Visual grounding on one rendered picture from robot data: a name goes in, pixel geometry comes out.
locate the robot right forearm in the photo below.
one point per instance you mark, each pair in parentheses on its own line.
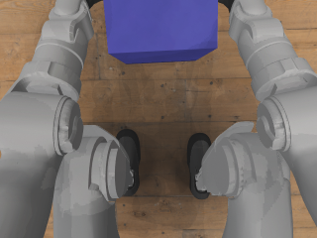
(267,53)

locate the carton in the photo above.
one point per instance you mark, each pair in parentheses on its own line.
(151,31)

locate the robot left foot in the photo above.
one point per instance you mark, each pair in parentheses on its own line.
(130,141)

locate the robot right shin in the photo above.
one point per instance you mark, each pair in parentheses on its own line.
(205,180)

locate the robot left hand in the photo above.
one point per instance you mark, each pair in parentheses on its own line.
(92,2)

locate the robot right hand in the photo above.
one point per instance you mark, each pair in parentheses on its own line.
(227,3)

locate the robot left forearm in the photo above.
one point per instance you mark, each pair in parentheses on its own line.
(60,53)

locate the left robot upper arm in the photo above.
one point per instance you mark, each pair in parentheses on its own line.
(36,131)

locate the right robot upper arm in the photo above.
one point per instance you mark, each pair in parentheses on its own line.
(287,122)

